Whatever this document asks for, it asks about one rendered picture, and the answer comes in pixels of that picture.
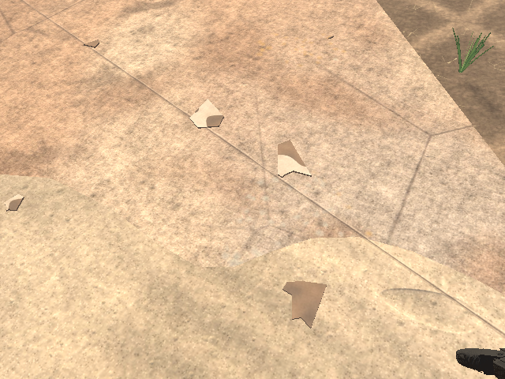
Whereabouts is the right robot hand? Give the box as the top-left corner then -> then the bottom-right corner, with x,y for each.
456,348 -> 505,379

